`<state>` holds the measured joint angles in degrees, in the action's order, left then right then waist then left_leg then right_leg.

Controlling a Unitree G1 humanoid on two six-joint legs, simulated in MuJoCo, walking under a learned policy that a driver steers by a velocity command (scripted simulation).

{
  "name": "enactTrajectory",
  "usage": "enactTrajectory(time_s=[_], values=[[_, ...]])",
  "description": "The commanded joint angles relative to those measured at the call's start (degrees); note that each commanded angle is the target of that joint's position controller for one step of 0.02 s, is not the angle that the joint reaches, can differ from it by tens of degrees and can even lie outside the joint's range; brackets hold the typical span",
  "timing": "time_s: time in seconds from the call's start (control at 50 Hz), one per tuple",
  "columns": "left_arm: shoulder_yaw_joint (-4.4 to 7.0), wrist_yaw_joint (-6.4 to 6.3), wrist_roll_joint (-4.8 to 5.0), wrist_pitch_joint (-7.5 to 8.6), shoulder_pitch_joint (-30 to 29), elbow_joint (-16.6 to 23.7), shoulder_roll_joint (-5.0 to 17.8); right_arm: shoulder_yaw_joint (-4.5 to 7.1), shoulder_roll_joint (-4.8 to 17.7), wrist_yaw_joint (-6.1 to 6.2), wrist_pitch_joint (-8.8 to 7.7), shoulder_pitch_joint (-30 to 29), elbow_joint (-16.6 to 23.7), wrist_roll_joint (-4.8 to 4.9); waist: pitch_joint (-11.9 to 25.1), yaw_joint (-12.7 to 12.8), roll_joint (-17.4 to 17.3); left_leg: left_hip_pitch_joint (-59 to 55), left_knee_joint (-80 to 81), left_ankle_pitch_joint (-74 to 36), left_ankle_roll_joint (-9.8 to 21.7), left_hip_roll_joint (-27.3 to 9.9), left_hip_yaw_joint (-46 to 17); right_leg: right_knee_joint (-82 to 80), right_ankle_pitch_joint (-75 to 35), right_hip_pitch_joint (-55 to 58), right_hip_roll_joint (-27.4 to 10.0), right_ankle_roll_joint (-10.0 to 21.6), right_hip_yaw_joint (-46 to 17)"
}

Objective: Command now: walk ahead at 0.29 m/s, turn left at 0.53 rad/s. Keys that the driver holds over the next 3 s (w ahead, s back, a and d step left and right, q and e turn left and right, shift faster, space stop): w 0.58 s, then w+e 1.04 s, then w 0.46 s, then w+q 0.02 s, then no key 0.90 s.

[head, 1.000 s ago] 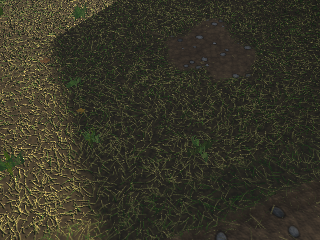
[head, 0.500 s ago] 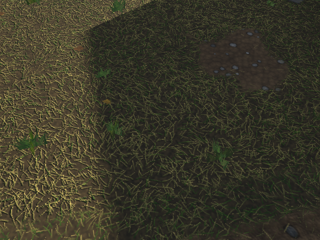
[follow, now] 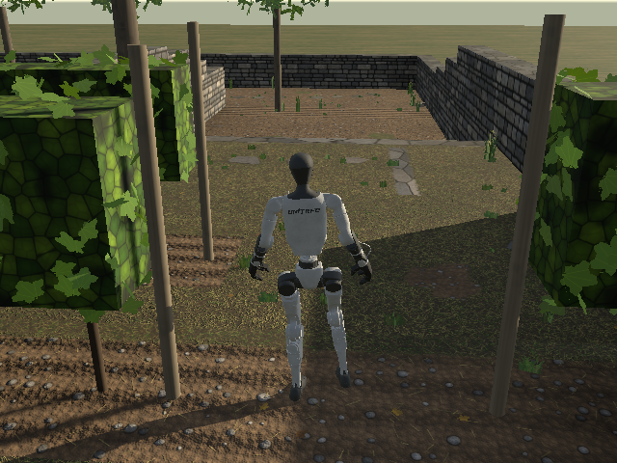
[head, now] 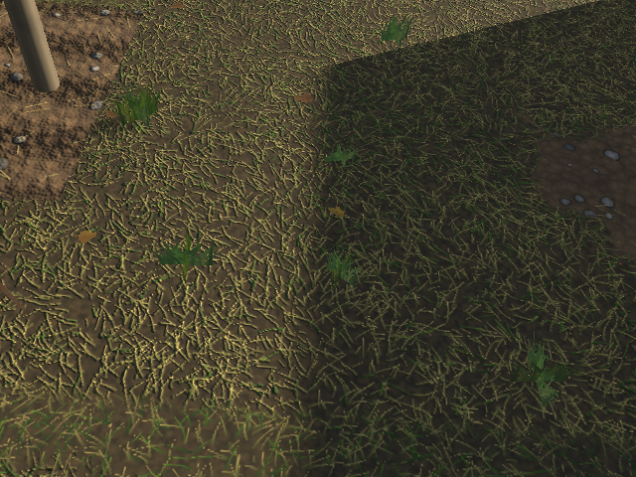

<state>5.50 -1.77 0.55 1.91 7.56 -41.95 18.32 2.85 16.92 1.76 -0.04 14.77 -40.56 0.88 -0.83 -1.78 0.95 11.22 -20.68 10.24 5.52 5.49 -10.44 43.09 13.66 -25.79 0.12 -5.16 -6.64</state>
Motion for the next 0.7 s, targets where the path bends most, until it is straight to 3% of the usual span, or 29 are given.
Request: enactTrajectory(time_s=[0.02, 0.12, 0.16, 0.2, 0.22, 0.24, 0.26, 0.28, 0.32, 0.36, 0.48, 0.54, 0.6, 0.64, 0.66, 0.68, 0.7], values=[[0.60, 1.06, 0.21, 3.14, -6.8, 5.2, 4.2, 3.05, 11.0, 0.11, -0.98, 1.0, 3.0, 0.01, 0.6, -2.2, -9.4, -6.9, 8.4, 16.3, 8.0, -14.3, -18.4, -6.6, -0.8, -7.0, 0.1, 0.6, 0.2], [-0.15, 2.48, 0.73, 5.19, -6.4, 4.8, 4.0, 2.41, 10.0, -0.94, -1.55, 2.0, 2.4, -0.03, -0.3, -2.5, -8.8, -1.2, 7.3, 15.7, 7.9, -14.1, -19.4, -12.9, -2.3, 3.0, 0.3, 3.1, 2.5], [-0.11, 2.47, 0.90, 5.74, -3.6, 4.0, 4.4, 2.05, 9.2, -1.31, -1.55, 1.3, 2.3, 0.05, -0.7, -0.3, -8.2, 1.2, 5.4, 15.5, 6.8, -13.2, -19.4, -17.5, -4.6, 9.2, 0.4, 4.8, 3.8], [0.20, 1.95, 0.41, 5.98, 2.4, 2.3, 5.2, 1.07, 6.3, -1.47, -1.69, 1.5, 2.2, -0.24, 0.9, 3.1, -6.9, 5.4, -0.3, 13.3, 4.3, -10.3, -16.9, -20.1, -3.8, 19.5, -1.2, 6.7, 2.9], [0.60, 1.52, -0.14, 6.05, 9.1, 1.2, 7.3, 0.01, 3.0, -1.53, -1.98, 1.1, 2.7, -0.63, 4.0, 5.7, -1.5, 11.1, -12.3, 14.9, 1.6, -6.4, -11.3, -22.3, 1.3, 28.2, -8.2, 9.7, -5.3], [1.99, 1.69, -0.97, 5.54, 14.0, -0.5, 13.6, -0.63, 1.0, -1.39, -2.80, 3.1, 4.6, 0.19, 5.7, 4.5, 11.8, 23.5, -28.2, 21.3, -1.9, 1.2, -0.9, -28.2, 13.0, 36.1, -18.0, 17.6, -24.7], [2.03, 2.45, -0.13, 5.36, 15.7, -1.6, 11.8, 0.70, 6.7, -0.90, -3.43, 1.0, 5.0, 1.22, 0.5, 5.7, 11.4, 34.2, -38.0, 24.4, -3.1, -1.2, 0.7, -31.5, 24.8, 34.5, -22.9, 21.5, -35.7], [0.90, 2.58, 0.47, 5.38, 14.0, -1.1, 8.2, 1.41, 9.0, -0.97, -3.81, -0.4, 4.4, 1.26, -3.6, 5.5, 7.3, 37.1, -42.0, 19.5, -3.0, -4.0, -0.3, -31.6, 24.6, 32.1, -21.0, 20.4, -31.5], [-0.25, 2.47, -0.09, 4.91, 11.3, -0.3, 5.5, 1.29, 7.7, -1.63, -4.30, -1.9, 4.1, -0.04, -3.8, 4.5, 5.1, 37.2, -42.1, 10.8, -3.6, -7.3, 3.3, -32.3, 14.2, 30.6, -15.9, 17.7, -21.5], [-0.99, 2.24, -0.45, 4.49, 10.7, -0.2, 4.5, 1.06, 5.8, -2.35, -4.73, -3.8, 4.7, -0.51, -3.3, 4.2, 5.4, 34.0, -38.8, 5.9, -4.5, -9.4, 5.4, -33.7, 4.2, 27.0, -12.9, 16.5, -14.7], [-1.07, 1.69, 0.42, 3.65, 14.1, -2.3, 6.6, -0.80, 0.9, -3.26, -5.36, -12.9, 8.2, -0.60, -3.3, 6.6, 4.5, 26.7, -19.0, -7.5, -7.0, -8.4, 10.6, -34.9, -16.3, 22.0, -9.2, 16.0, -2.7], [-1.13, 1.58, 0.72, 3.20, 17.2, -3.8, 7.5, -0.75, 1.3, -4.11, -5.72, -16.8, 9.4, 0.09, -4.1, 7.5, 4.5, 21.5, -12.5, -12.7, -6.3, -6.9, 11.3, -35.1, -17.9, 21.5, -10.8, 15.8, -2.1], [-1.04, 1.43, 1.12, 2.47, 18.1, -4.9, 7.9, -0.03, 3.2, -4.64, -5.92, -17.6, 10.3, 0.29, -4.1, 5.7, 4.7, 19.4, -9.0, -10.0, -3.8, -6.4, 9.9, -32.0, -24.4, 26.3, -13.4, 14.3, -2.8], [-0.71, 1.19, 0.99, 1.82, 17.5, -4.9, 9.3, 1.36, 6.0, -4.18, -5.92, -11.7, 9.3, 0.03, 0.5, 1.1, 5.5, 9.1, -7.7, -6.7, -1.5, -4.1, 11.2, -23.7, -41.5, 27.3, -13.0, 12.9, -2.3], [-0.94, 1.15, 0.69, 1.56, 16.5, -4.5, 9.2, 2.60, 8.2, -3.59, -5.73, -3.4, 7.2, 0.00, 5.7, -3.6, 4.9, -3.0, -6.2, -8.4, 0.3, -4.1, 11.7, -14.1, -45.3, 24.0, -10.4, 11.5, -0.5], [-1.95, 1.16, -0.60, 1.75, 15.7, -2.8, 6.9, 3.68, 11.7, -2.69, -5.33, 7.4, 5.4, -0.84, 14.5, -8.1, 1.4, -21.8, -9.6, -8.7, 3.4, -13.3, 3.2, 1.6, -31.2, 12.1, -7.7, 9.8, 0.1], [-4.44, 1.49, -0.02, 2.45, 25.1, -2.0, -1.8, 4.54, 16.0, -2.88, -4.92, 10.8, 3.9, -1.56, 25.7, -3.6, -16.5, -40.9, -5.5, 3.6, 11.9, -29.7, -23.9, 23.1, 12.3, -8.0, 1.7, 6.4, 2.7]])
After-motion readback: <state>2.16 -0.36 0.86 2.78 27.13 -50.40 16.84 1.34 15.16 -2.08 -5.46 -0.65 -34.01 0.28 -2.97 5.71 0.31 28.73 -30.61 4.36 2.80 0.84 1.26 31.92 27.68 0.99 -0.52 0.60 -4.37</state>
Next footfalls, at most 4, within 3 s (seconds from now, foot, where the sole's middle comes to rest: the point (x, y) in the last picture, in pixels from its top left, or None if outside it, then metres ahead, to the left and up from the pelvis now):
0.22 right None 0.15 -0.16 -0.79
0.68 left None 0.45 0.12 -0.79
1.20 right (360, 367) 0.73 -0.14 -0.79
1.68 left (311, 256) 1.06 -0.04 -0.79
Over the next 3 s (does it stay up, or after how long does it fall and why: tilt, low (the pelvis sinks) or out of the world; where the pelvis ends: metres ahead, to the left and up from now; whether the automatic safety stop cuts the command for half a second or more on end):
stays up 1.21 -0.29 -0.01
